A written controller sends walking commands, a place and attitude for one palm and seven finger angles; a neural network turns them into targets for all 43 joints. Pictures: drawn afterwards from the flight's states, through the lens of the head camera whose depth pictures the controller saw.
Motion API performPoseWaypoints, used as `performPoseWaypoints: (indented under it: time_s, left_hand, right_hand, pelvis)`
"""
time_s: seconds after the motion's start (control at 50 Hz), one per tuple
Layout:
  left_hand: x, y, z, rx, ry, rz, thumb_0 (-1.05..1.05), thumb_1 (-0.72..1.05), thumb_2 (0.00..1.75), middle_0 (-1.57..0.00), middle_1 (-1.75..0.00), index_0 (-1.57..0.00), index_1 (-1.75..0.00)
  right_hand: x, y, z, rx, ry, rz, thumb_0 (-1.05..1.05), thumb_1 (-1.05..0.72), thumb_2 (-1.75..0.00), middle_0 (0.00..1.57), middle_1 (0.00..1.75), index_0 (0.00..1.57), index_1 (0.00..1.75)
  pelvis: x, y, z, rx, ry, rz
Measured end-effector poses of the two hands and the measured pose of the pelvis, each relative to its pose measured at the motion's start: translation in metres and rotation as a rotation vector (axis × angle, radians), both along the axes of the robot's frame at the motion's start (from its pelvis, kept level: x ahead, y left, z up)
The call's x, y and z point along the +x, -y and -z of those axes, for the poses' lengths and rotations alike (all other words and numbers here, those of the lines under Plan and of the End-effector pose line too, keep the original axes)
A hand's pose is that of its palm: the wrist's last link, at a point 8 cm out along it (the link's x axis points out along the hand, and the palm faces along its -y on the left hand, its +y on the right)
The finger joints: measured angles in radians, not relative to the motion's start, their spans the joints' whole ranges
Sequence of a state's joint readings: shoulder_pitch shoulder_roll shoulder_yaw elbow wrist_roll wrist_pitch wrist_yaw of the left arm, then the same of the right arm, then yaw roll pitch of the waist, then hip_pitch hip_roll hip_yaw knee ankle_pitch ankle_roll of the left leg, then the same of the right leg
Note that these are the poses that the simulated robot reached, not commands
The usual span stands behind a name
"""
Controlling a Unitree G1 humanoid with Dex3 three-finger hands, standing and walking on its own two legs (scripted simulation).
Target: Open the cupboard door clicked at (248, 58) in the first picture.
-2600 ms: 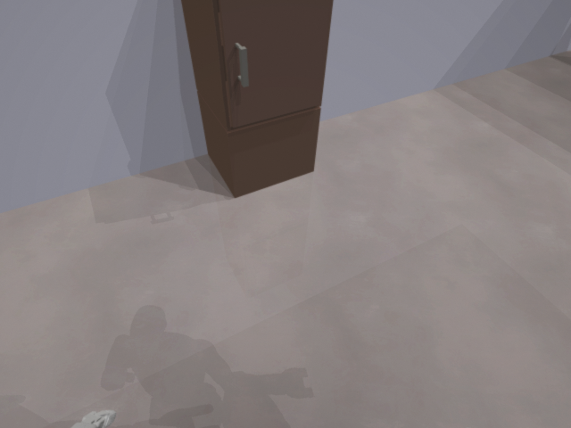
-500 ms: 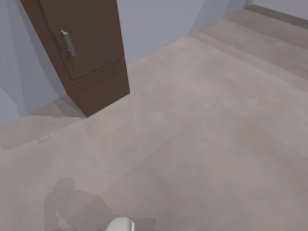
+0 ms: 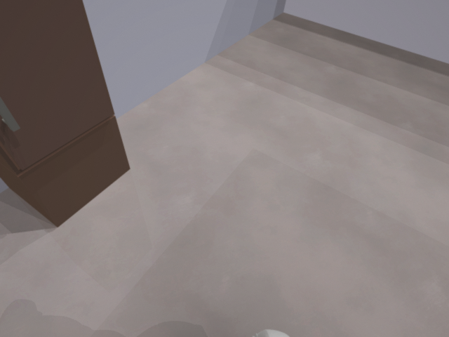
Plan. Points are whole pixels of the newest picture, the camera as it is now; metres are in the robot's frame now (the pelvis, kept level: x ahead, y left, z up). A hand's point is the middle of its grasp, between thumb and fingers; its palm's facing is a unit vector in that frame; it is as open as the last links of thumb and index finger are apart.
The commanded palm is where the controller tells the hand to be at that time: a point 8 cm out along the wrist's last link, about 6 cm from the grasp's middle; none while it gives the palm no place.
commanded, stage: walk to a spot facing it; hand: left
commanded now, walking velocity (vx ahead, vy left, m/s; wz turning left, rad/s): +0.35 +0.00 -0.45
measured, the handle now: out of the picture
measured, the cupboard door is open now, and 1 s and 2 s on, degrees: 0 0 0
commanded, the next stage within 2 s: turn to face it in 0.82 s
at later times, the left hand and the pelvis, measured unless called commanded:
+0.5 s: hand (202, 241) +0.36 +0.08 -0.17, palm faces -0.24 -0.96 -0.17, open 7.4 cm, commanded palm none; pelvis +0.21 -0.06 -0.01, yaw -13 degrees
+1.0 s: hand (190, 218) +0.44 +0.12 -0.19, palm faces -0.24 -0.96 -0.14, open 7.4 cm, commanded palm none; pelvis +0.42 -0.06 +0.00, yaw -19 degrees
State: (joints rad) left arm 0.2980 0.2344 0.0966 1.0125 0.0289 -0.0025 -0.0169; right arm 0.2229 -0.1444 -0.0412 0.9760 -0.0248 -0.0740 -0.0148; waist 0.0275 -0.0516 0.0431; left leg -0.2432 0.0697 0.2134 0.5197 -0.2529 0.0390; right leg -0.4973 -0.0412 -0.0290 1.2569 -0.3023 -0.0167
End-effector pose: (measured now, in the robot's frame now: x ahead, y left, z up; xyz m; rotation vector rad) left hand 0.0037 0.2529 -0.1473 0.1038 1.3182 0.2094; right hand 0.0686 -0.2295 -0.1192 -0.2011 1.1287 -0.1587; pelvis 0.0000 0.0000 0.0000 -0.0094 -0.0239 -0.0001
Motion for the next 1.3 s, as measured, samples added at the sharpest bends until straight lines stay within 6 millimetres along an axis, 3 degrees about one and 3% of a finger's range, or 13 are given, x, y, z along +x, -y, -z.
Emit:
performPoseWaypoints:
  time_s: [0.08,0.18,0.28,0.38,0.44,0.52,0.6,0.7,0.88,0.92,0.98,1.16,1.3]
  left_hand:
    - [0.081,-0.009,-0.013,0.011,0.093,0.075,0.0,0.91,0.9,-0.19,-0.3,-0.2,-0.3]
    - [0.166,0.005,-0.02,-0.002,0.134,0.179,0.0,0.91,0.9,-0.19,-0.3,-0.2,-0.3]
    - [0.247,0.043,-0.017,-0.03,0.144,0.299,0.0,0.91,0.9,-0.19,-0.3,-0.2,-0.3]
    - [0.329,0.097,-0.006,-0.048,0.191,0.405,0.0,0.91,0.9,-0.19,-0.3,-0.2,-0.3]
    - [0.359,0.12,-0.001,-0.048,0.237,0.407,0.0,0.91,0.9,-0.2,-0.3,-0.2,-0.3]
    - [0.363,0.126,-0.008,-0.036,0.19,0.374,0.0,0.91,0.9,-0.2,-0.3,-0.2,-0.3]
    - [0.37,0.107,-0.021,0.032,0.149,0.337,-0.03,0.94,0.9,-0.2,-0.3,-0.21,-0.3]
    - [0.371,0.092,-0.02,0.048,0.054,0.312,-0.02,0.93,0.9,-0.2,-0.3,-0.2,-0.3]
    - [0.379,0.079,0.016,-0.029,-0.15,0.238,0.0,0.91,0.9,-0.2,-0.3,-0.2,-0.3]
    - [0.393,0.078,0.018,-0.04,-0.186,0.257,0.0,0.91,0.9,-0.2,-0.3,-0.2,-0.3]
    - [0.429,0.081,0.013,-0.044,-0.18,0.303,0.0,0.91,0.9,-0.2,-0.3,-0.2,-0.3]
    - [0.555,0.114,-0.007,-0.016,0.046,0.324,0.01,0.92,0.9,-0.2,-0.3,-0.2,-0.3]
    - [0.606,0.148,-0.019,0.039,0.177,0.311,0.0,0.92,0.9,-0.2,-0.3,-0.2,-0.3]
  right_hand:
    - [-0.038,0.008,0.0,-0.023,-0.136,0.099,0.0,-0.94,-0.9,0.2,0.3,0.2,0.3]
    - [-0.072,0.002,0.001,0.0,-0.283,0.21,0.0,-0.93,-0.9,0.2,0.3,0.2,0.3]
    - [-0.087,-0.012,0.005,0.062,-0.399,0.31,0.0,-0.92,-0.9,0.2,0.3,0.2,0.3]
    - [-0.078,-0.019,0.019,0.141,-0.499,0.396,0.01,-0.91,-0.9,0.2,0.3,0.2,0.3]
    - [-0.05,-0.009,0.029,0.178,-0.513,0.417,0.01,-0.91,-0.9,0.2,0.3,0.2,0.3]
    - [0.031,0.022,0.031,0.157,-0.373,0.395,0.01,-0.91,-0.9,0.2,0.3,0.2,0.3]
    - [0.127,0.055,0.026,0.118,-0.176,0.351,0.01,-0.91,-0.9,0.2,0.3,0.2,0.3]
    - [0.218,0.089,0.013,0.058,-0.034,0.307,0.02,-0.94,-0.9,0.2,0.3,0.2,0.3]
    - [0.352,0.089,0.005,-0.015,0.061,0.213,0.01,-0.92,-0.9,0.2,0.3,0.2,0.3]
    - [0.363,0.083,0.004,-0.017,0.072,0.23,0.01,-0.92,-0.9,0.2,0.3,0.2,0.3]
    - [0.361,0.07,0.002,0.0,0.045,0.283,0.0,-0.91,-0.9,0.2,0.3,0.2,0.3]
    - [0.314,0.062,0.009,0.055,-0.226,0.36,-0.01,-0.95,-0.9,0.2,0.3,0.2,0.3]
    - [0.311,0.078,0.037,0.153,-0.332,0.352,0.0,-0.92,-0.9,0.2,0.3,0.2,0.3]
  pelvis:
    - [0.028,-0.008,-0.006,0.008,-0.011,0.04]
    - [0.066,-0.008,-0.007,0.015,-0.019,0.088]
    - [0.109,0.005,-0.002,0.018,-0.026,0.14]
    - [0.16,0.033,0.013,0.015,-0.035,0.19]
    - [0.185,0.052,0.02,0.018,-0.023,0.211]
    - [0.216,0.065,0.008,0.015,-0.007,0.235]
    - [0.246,0.071,-0.001,0.008,-0.013,0.252]
    - [0.288,0.072,-0.004,-0.004,-0.019,0.265]
    - [0.379,0.059,0.013,-0.021,-0.01,0.289]
    - [0.394,0.056,0.013,-0.013,0.005,0.317]
    - [0.413,0.055,0.006,-0.013,0.015,0.338]
    - [0.451,0.071,-0.006,0.003,-0.007,0.266]
    - [0.466,0.105,0.006,0.029,-0.016,0.202]
